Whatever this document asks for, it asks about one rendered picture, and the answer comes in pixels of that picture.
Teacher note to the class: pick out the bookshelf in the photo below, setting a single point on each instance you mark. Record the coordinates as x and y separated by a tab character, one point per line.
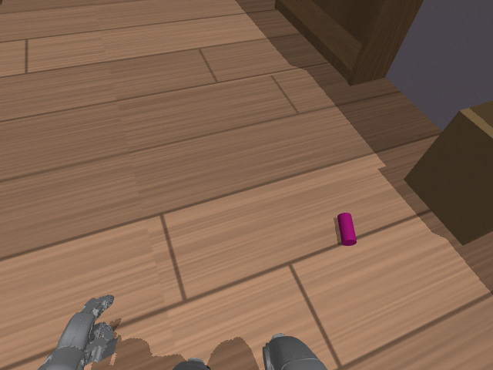
359	38

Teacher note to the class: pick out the left robot hand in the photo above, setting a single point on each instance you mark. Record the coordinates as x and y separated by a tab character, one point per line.
81	333

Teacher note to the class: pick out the left robot arm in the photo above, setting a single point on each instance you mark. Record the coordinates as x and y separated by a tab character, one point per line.
67	358

